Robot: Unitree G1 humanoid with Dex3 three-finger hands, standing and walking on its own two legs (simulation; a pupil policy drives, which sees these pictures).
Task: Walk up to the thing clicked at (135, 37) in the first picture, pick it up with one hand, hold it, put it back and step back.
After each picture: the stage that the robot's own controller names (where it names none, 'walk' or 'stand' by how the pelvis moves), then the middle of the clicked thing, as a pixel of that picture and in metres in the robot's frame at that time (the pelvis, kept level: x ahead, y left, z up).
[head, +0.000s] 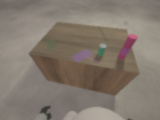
stand; (126, 48) +0.66 -0.31 +0.01
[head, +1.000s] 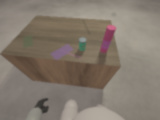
sink last; (106, 40) +0.65 -0.10 +0.04
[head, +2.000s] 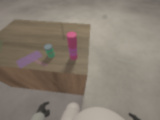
stand; (72, 47) +0.53 +0.18 +0.04
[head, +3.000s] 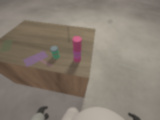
stand; (77, 50) +0.54 +0.15 +0.01
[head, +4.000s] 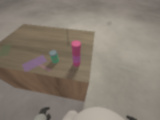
stand; (76, 55) +0.51 +0.14 +0.00
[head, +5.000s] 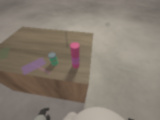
stand; (75, 56) +0.50 +0.15 +0.00
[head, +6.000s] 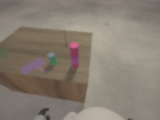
stand; (74, 56) +0.50 +0.16 +0.00
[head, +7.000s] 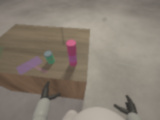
rise first; (72, 54) +0.49 +0.18 +0.01
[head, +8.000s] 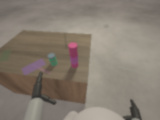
go down; (73, 56) +0.51 +0.18 +0.01
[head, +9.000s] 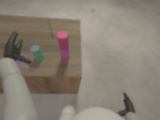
go down; (64, 48) +0.51 +0.17 +0.04
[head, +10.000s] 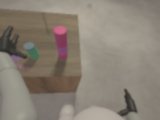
go down; (62, 45) +0.50 +0.17 +0.07
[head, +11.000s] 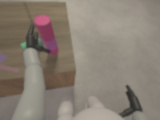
close in; (49, 39) +0.51 +0.20 +0.09
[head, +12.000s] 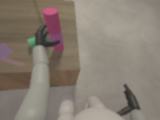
close; (55, 33) +0.53 +0.19 +0.10
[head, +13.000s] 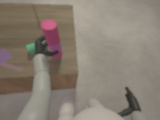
lift; (54, 42) +0.48 +0.19 +0.10
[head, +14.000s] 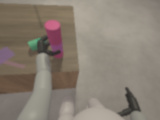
lift; (56, 43) +0.48 +0.18 +0.10
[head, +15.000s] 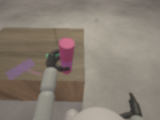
lift; (66, 59) +0.35 +0.15 +0.16
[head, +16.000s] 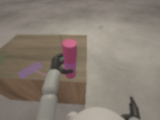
hold; (70, 61) +0.32 +0.13 +0.17
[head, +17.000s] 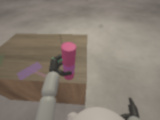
hold; (68, 63) +0.32 +0.14 +0.16
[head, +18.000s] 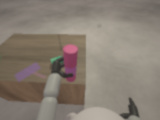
hold; (70, 65) +0.31 +0.13 +0.14
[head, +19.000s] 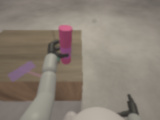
crouch; (65, 47) +0.43 +0.16 +0.17
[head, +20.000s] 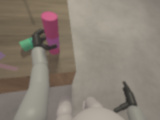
lower; (52, 37) +0.51 +0.18 +0.08
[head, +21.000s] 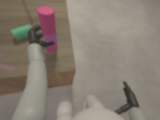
lower; (49, 33) +0.53 +0.19 +0.10
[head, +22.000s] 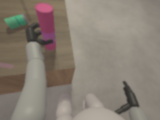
lower; (48, 31) +0.53 +0.19 +0.11
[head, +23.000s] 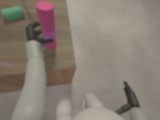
lower; (48, 30) +0.54 +0.19 +0.11
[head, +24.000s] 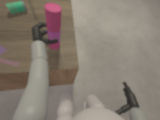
loosen; (54, 31) +0.53 +0.18 +0.11
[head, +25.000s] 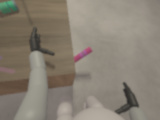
withdraw; (82, 54) +0.63 -0.07 -0.37
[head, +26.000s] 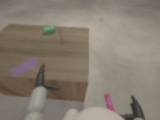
sink last; (109, 103) +0.34 -0.32 -0.70
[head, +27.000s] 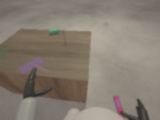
stand; (118, 106) +0.37 -0.39 -0.70
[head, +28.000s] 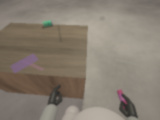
stand; (122, 99) +0.40 -0.49 -0.69
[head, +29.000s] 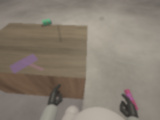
stand; (130, 99) +0.42 -0.60 -0.68
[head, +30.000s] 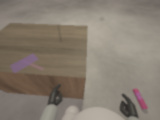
stand; (139, 98) +0.45 -0.72 -0.68
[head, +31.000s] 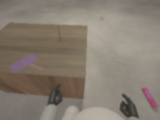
stand; (149, 97) +0.48 -0.86 -0.68
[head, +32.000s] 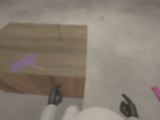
stand; (159, 95) +0.52 -1.01 -0.68
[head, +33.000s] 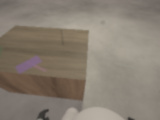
stand; out of the picture +0.53 -1.18 -0.73
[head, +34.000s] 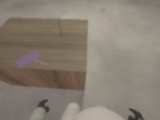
walk; out of the picture +0.61 -1.35 -0.73
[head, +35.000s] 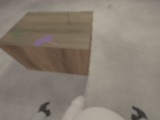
walk; out of the picture +0.83 -1.50 -0.73
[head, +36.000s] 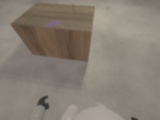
walk; out of the picture +1.14 -1.72 -0.72
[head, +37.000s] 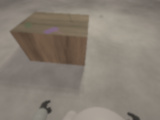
stand; out of the picture +1.30 -1.82 -0.74
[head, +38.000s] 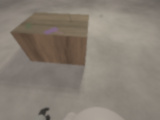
stand; out of the picture +1.31 -2.00 -0.75
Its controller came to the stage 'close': yes
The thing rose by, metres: 0.18
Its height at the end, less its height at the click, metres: -0.75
